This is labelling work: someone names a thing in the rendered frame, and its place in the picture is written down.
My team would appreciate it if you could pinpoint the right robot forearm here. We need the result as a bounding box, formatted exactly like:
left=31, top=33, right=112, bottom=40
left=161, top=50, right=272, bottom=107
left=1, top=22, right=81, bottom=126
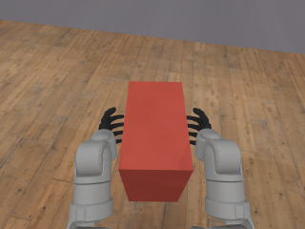
left=194, top=128, right=254, bottom=229

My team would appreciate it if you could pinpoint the left robot hand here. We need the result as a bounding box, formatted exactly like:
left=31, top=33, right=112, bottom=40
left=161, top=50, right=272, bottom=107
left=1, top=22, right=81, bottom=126
left=98, top=107, right=124, bottom=144

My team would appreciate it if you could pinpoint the carton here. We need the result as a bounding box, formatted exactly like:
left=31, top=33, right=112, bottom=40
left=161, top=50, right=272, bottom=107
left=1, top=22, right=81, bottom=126
left=118, top=81, right=193, bottom=202

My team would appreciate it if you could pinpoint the left robot forearm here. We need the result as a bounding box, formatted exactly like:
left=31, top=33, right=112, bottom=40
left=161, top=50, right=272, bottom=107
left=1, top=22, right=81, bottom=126
left=67, top=129, right=117, bottom=229

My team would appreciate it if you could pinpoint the right robot hand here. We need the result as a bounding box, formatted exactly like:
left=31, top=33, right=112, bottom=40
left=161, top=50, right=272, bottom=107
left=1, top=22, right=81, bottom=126
left=186, top=108, right=212, bottom=146

